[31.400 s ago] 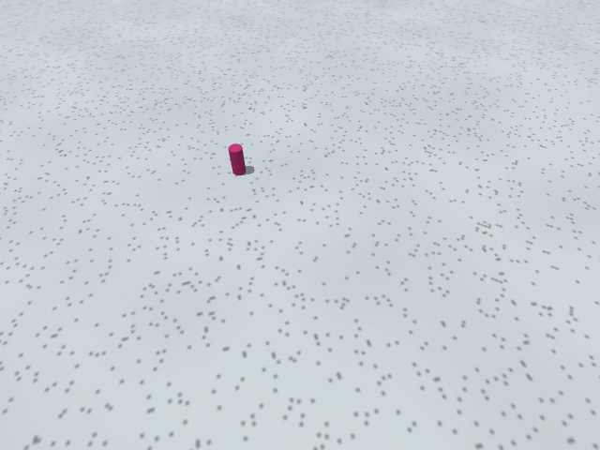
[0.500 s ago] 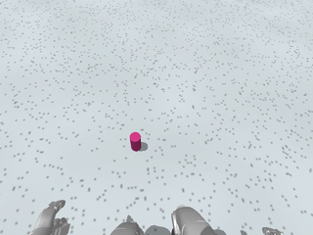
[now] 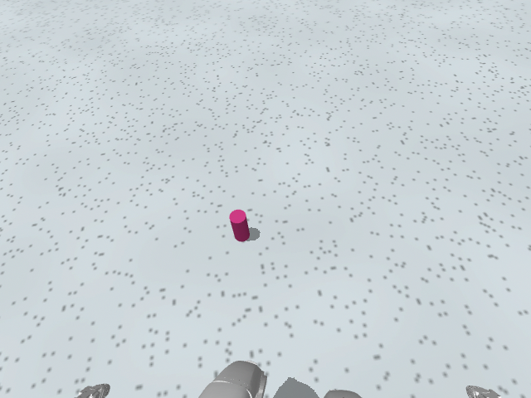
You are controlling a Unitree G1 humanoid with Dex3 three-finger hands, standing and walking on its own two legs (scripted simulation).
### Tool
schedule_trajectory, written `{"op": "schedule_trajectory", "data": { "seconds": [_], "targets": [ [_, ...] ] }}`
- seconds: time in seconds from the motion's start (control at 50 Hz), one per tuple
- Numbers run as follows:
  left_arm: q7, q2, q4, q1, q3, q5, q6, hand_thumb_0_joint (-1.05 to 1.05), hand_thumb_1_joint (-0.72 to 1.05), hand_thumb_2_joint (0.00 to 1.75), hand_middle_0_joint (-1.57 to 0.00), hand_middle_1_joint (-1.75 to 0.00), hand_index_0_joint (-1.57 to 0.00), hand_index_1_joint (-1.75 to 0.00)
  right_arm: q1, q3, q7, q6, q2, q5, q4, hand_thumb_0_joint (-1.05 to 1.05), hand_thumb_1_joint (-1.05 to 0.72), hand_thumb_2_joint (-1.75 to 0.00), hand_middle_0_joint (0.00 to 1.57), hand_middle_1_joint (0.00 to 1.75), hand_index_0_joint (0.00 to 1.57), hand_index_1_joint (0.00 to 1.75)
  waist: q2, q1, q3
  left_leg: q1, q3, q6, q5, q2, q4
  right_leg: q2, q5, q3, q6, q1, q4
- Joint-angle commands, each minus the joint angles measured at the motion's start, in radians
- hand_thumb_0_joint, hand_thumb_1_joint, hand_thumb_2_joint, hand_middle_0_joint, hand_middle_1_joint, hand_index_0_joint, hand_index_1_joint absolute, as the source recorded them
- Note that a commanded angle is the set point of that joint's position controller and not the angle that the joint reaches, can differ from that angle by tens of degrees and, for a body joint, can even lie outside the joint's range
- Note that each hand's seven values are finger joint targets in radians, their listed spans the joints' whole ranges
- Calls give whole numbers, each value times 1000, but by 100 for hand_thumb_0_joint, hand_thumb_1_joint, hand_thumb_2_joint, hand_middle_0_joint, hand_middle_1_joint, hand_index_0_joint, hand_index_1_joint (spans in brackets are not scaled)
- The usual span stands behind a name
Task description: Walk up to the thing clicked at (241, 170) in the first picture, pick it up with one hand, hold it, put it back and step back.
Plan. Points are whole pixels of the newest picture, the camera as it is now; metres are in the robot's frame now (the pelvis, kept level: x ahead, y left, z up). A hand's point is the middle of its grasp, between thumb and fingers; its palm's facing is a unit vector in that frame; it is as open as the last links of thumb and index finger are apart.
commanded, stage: step back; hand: left
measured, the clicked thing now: (240, 226) +0.80 +0.22 -0.69
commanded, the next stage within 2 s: stand in 1.66 s
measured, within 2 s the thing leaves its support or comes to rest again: neither
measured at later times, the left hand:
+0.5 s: hand out of the picture -0.10 +0.26 -0.17, palm faces -0.02 -0.93 -0.38, open 7.4 cm
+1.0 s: hand out of the picture -0.16 +0.25 -0.14, palm faces +0.02 -0.92 -0.39, open 7.4 cm
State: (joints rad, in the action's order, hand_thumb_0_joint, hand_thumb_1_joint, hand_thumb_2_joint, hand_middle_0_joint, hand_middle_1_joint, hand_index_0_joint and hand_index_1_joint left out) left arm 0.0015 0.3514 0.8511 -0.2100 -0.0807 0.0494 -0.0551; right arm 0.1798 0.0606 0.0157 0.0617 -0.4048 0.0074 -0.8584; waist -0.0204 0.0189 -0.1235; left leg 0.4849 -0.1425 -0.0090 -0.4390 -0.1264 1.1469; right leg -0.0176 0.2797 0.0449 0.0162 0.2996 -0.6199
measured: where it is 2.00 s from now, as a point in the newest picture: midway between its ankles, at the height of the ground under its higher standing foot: outside the picture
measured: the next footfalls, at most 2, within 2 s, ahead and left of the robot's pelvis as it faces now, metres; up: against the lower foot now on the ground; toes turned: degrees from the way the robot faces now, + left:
left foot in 0.16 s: -0.06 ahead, +0.12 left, +0.00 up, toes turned +2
right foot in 0.50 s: -0.15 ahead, -0.15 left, +0.00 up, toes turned +2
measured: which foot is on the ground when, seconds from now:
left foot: up 0.00-0.14, down 0.16-0.54, up 0.56-0.76, down 0.78-1.00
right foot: down 0.00-0.18, up 0.20-0.48, down 0.50-1.00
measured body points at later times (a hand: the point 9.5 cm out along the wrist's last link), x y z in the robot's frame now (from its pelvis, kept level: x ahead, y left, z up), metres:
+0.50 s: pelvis -0.18 -0.02 -0.01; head -0.12 +0.00 +0.43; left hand -0.10 +0.30 -0.14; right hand -0.04 -0.33 -0.11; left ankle -0.10 +0.12 -0.73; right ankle -0.23 -0.15 -0.73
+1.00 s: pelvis -0.23 -0.03 +0.01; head -0.22 -0.02 +0.45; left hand -0.16 +0.30 -0.11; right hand -0.18 -0.33 -0.12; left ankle -0.22 +0.10 -0.73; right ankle -0.21 -0.15 -0.71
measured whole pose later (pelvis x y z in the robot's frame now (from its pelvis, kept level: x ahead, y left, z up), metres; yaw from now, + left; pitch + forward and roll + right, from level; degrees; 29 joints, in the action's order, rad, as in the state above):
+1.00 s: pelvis -0.23 -0.03 +0.01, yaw +2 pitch -2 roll +0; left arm -0.02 0.41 0.97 -0.20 -0.08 0.03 0.00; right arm 0.26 0.05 -0.02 -0.03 -0.34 0.05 -0.97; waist 0.03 -0.01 -0.07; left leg 0.22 -0.04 0.01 -0.26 -0.01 0.51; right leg -0.02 0.46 0.00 0.02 0.30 -0.71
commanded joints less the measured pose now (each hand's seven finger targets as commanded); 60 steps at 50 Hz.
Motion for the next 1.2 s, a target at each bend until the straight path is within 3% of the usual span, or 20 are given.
{"op": "schedule_trajectory", "data": {
  "seconds": [0.0,0.12,0.16,0.18,0.2,0.26,0.4,0.46,0.48,0.52,0.54,0.6,0.74,0.78,0.8,0.84,1.02,1.06,1.08,1.18],
  "targets": [
    [27,248,-138,92,-69,6,33,0,90,90,-20,-30,-20,-30,24,28,15,-40,-149,-1,70,0,-90,-90,20,30,20,30,207,10,92,3,43,-19,-62,33,-162,-175,-170,142,161,-110,199],
    [24,251,-147,71,-51,-23,-3,0,90,90,-20,-30,-20,-30,129,43,17,-60,-146,22,24,0,-90,-90,20,30,20,30,185,-9,214,-243,141,17,241,90,-792,-171,-368,112,113,-181,-33],
    [19,171,-168,60,-25,-35,-7,0,90,90,-20,-30,-20,-30,82,78,15,-54,-301,46,40,0,-90,-90,20,30,20,30,-180,4,179,-372,-331,157,456,427,-810,57,189,-29,5,223,-301],
    [34,230,-176,153,-51,-28,-9,0,90,90,-20,-30,-20,-30,44,88,9,-51,-385,42,67,0,-90,-90,20,30,20,30,-232,-64,139,-143,-439,311,431,552,-845,74,391,67,-15,155,-467],
    [34,256,-164,162,-57,-24,-11,0,90,90,-20,-30,-20,-30,-27,88,19,-64,-360,40,77,0,-90,-90,20,30,20,30,-209,-39,85,-40,-451,338,432,579,-862,44,348,152,-10,99,-604],
    [18,233,-100,50,-54,-45,-14,0,90,90,-20,-30,-20,-30,-103,45,28,-66,-223,43,93,0,-90,-90,20,30,20,30,-59,41,108,-159,-65,207,595,348,-736,124,202,160,0,163,-695],
    [8,199,-95,54,-29,-24,38,0,90,90,-20,-30,-20,-30,34,58,15,-60,-215,29,63,0,-90,-90,20,30,20,30,-173,-55,225,-505,-62,243,444,358,-654,27,237,22,-41,141,-131],
    [10,185,-6,-59,-33,-21,62,0,90,90,-20,-30,-20,-30,-28,58,3,-36,-241,30,70,0,-90,-90,20,30,20,30,-178,-5,238,-347,-1,188,353,324,-566,49,60,-55,-5,-105,273],
    [13,216,25,-85,-45,-10,67,0,90,90,-20,-30,-20,-30,-28,52,1,-31,-218,27,70,0,-90,-90,20,30,20,30,-119,3,236,-246,27,151,312,288,-504,42,5,-12,17,-200,294],
    [12,336,4,-43,-75,1,74,0,90,90,-20,-30,-20,-30,-8,16,0,-37,-113,21,99,0,-90,-90,20,30,20,30,199,-12,144,126,79,31,-93,97,-344,-227,180,440,106,-224,316],
    [13,407,-26,34,-81,8,71,0,90,90,-20,-30,-20,-30,-96,41,14,-37,-173,22,93,0,-90,-90,20,30,20,30,223,51,97,-35,-8,4,-148,125,-238,-384,283,554,252,86,358],
    [15,272,-41,151,-46,-4,83,0,90,90,-20,-30,-20,-30,-57,44,-5,-51,-181,4,30,0,-90,-90,20,30,20,30,107,-28,1,-110,30,11,13,88,-206,-206,49,218,168,116,285],
    [-5,278,-9,79,-44,-5,65,0,90,90,-20,-30,-20,-30,35,35,-13,-98,-137,18,-29,0,-90,-90,20,30,20,30,194,-12,65,-261,159,9,69,81,-752,-164,144,153,122,-39,172],
    [-8,181,-7,27,-13,-15,62,0,90,90,-20,-30,-20,-30,84,59,-2,-118,-192,36,-49,0,-90,-90,20,30,20,30,-6,-14,134,-465,-162,66,42,252,-864,-85,80,80,55,114,-73],
    [-7,174,-1,54,-8,-34,62,0,90,90,-20,-30,-20,-30,49,71,-4,-121,-278,35,-38,0,-90,-90,20,30,20,30,-137,-19,113,-423,-425,178,-173,414,-916,18,230,-53,13,241,-169],
    [-5,274,12,97,-41,-26,68,0,90,90,-20,-30,-20,-30,25,80,-11,-116,-291,33,-33,0,-90,-90,20,30,20,30,-72,-26,8,-193,-430,263,-297,458,-958,-35,273,23,20,135,-283],
    [-3,213,89,-31,-42,-15,99,0,90,90,-20,-30,-20,-30,-12,37,-22,-85,-168,14,-15,0,-90,-90,20,30,20,30,-81,37,129,-75,-17,89,3,226,-669,37,-3,-84,24,-278,192],
    [11,322,96,-104,-71,-1,106,0,90,90,-20,-30,-20,-30,-36,13,-14,-83,-79,13,15,0,-90,-90,20,30,20,30,198,84,122,185,66,23,-103,43,-336,-266,379,412,124,-352,406],
    [9,365,66,-20,-77,1,107,0,90,90,-20,-30,-20,-30,-24,29,-4,-77,-142,25,-6,0,-90,-90,20,30,20,30,142,63,59,110,23,13,-113,108,-234,-399,530,512,204,-161,460],
    [8,275,49,73,-47,-18,125,0,90,90,-20,-30,-20,-30,72,31,-18,-89,-142,20,-75,0,-90,-90,20,30,20,30,124,1,14,-9,21,11,28,147,-297,-244,76,197,156,-91,361]
  ]
}}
